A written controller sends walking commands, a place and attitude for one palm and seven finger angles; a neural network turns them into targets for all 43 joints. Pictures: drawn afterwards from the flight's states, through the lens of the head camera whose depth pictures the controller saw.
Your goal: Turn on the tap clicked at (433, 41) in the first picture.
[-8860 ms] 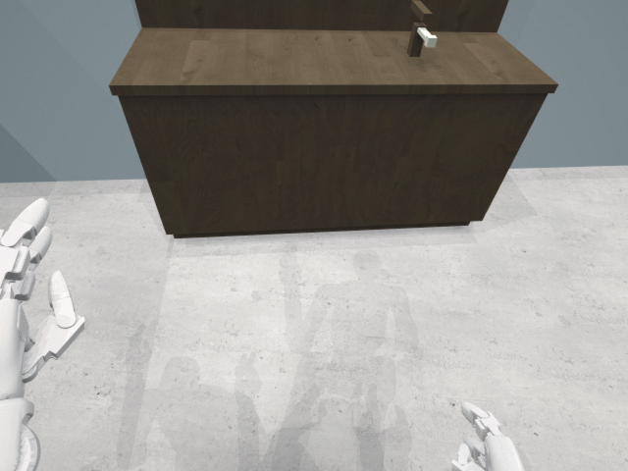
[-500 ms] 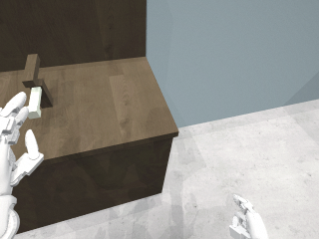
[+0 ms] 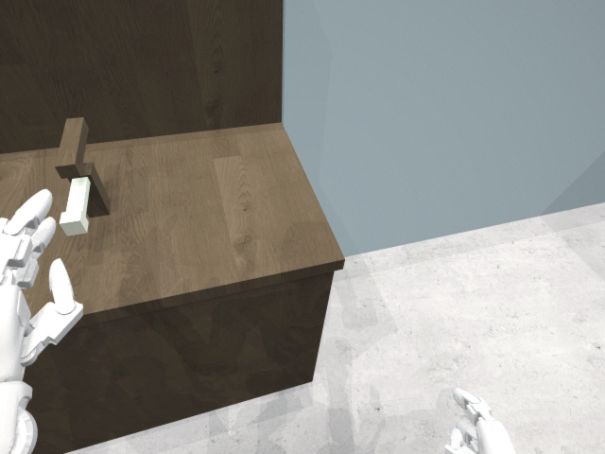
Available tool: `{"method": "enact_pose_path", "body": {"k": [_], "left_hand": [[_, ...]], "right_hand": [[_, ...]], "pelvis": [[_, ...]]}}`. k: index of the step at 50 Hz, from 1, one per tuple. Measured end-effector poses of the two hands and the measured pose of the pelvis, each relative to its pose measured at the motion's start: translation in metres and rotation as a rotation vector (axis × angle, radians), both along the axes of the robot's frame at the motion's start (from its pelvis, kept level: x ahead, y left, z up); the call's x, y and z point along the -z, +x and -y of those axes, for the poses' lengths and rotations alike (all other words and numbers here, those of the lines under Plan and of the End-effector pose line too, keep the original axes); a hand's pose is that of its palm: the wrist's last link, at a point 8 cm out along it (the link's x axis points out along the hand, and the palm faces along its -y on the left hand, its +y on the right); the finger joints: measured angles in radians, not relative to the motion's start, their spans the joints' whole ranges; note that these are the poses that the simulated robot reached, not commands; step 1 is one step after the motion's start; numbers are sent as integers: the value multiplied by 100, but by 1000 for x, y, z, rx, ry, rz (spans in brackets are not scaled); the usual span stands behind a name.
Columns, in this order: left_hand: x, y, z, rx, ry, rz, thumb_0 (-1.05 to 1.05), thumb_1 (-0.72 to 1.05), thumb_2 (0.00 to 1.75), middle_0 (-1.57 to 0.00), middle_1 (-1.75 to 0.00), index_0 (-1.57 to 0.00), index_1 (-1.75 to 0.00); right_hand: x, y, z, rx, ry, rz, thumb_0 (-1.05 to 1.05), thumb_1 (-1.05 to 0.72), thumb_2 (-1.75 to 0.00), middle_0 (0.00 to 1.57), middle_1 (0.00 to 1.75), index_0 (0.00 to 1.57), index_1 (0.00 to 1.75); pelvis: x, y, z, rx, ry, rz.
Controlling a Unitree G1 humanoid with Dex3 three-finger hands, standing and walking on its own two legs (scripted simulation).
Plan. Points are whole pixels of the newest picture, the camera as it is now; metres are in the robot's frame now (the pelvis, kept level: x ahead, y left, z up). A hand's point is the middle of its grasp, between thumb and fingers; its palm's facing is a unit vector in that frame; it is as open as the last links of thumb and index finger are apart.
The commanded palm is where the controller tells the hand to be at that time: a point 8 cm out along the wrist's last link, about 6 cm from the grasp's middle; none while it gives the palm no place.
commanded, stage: shuffle to correct the standing spot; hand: left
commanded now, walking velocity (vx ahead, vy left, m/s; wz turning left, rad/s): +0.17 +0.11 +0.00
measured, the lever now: (74, 222) +0.41 +0.39 +0.05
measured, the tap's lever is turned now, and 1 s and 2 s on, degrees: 0 0 0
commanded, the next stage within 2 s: come to a stop and stand still in 0.42 s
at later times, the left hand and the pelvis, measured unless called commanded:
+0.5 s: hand (57, 251) +0.27 +0.29 +0.16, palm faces +0.44 -0.82 -0.38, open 7.5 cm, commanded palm +0.21 +0.32 +0.18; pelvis +0.06 +0.04 -0.02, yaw +1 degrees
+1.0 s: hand (69, 235) +0.29 +0.29 +0.16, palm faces +0.44 -0.84 -0.33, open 7.5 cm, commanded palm +0.24 +0.33 +0.18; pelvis +0.09 +0.04 +0.00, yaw +2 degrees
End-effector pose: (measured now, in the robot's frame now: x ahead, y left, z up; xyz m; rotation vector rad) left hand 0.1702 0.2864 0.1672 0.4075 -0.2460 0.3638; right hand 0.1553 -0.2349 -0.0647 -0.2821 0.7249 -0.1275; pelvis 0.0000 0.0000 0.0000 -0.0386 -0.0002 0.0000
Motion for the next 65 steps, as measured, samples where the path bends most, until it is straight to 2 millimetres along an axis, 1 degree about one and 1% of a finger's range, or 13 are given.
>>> {"method": "enact_pose_path", "body": {"k": [7, 12, 16, 21, 26, 32, 39, 48, 53, 56, 59, 61, 65], "left_hand": [[2, 23, -16, -14, 27, 34, 2, 89, 90, -21, -30, -21, -30], [-6, 38, -11, 21, 65, 68, 2, 89, 90, -21, -30, -20, -30], [-8, 40, -11, 55, 83, 108, 2, 89, 90, -21, -30, -21, -30], [-2, 42, -34, 19, 101, 132, 2, 89, 90, -21, -30, -21, -30], [-9, 61, -46, -15, 93, 86, 2, 89, 90, -21, -30, -21, -30], [-31, 70, -36, 29, 127, 70, 2, 89, 90, -21, -30, -20, -30], [-22, 73, -43, -36, 133, 14, 2, 89, 90, -21, -30, -21, -30], [-1, 78, -43, -59, -20, 16, 2, 89, 90, -21, -30, -21, -30], [-13, 81, -49, -42, 22, 53, 2, 89, 90, -21, -30, -21, -30], [-42, 92, -76, -62, 207, 156, 2, 88, 90, -22, -30, -21, -30], [-49, 100, -95, -105, 162, 203, 2, 89, 90, -21, -30, -21, -30], [-40, 102, -87, -79, 110, 170, 2, 89, 90, -21, -30, -20, -30], [-10, 95, -52, 57, 42, 32, 2, 90, 90, -20, -30, -20, -30]], "right_hand": [[9, 14, -9, 11, 6, -9, 1, -90, -90, 20, 30, 20, 30], [17, 29, -20, -9, 42, -12, 1, -90, -90, 20, 30, 20, 30], [22, 40, -26, -24, 48, -27, 1, -90, -90, 20, 30, 20, 30], [29, 54, -33, -8, 17, -38, 1, -90, -90, 20, 30, 20, 30], [24, 61, -54, -1, 70, -28, 1, -90, -90, 20, 30, 20, 30], [19, 69, -70, -26, 124, -32, 1, -90, -90, 20, 30, 20, 30], [29, 89, -64, -42, 118, -28, 1, -90, -90, 20, 30, 20, 30], [-1, 100, -45, -19, 0, 15, 1, -90, -90, 20, 30, 20, 30], [-11, 108, -47, -23, -14, 47, 1, -90, -90, 20, 30, 20, 30], [-8, 108, -57, -98, -15, 49, 1, -90, -90, 20, 30, 20, 30], [-4, 103, -67, -110, 42, 52, 1, -90, -90, 20, 30, 20, 30], [-2, 98, -72, -97, 83, 65, 1, -90, -90, 20, 30, 20, 30], [6, 85, -80, -54, 131, 60, 1, -90, -90, 20, 30, 20, 30]], "pelvis": [[9, 19, -9, 0, 18, 3], [13, 31, -12, -10, 6, -2], [18, 37, -17, -24, 3, 4], [30, 48, -32, -12, 25, 31], [16, 58, -40, -21, 35, 36], [3, 71, -42, -30, 32, 11], [8, 83, -37, -36, 19, 16], [1, 88, -42, -29, 38, 20], [-1, 89, -44, -34, 29, 20], [1, 81, -43, -40, 22, 8], [0, 77, -47, -18, 25, 10], [0, 77, -53, -8, 27, 12], [0, 79, -63, 2, 31, 20]]}}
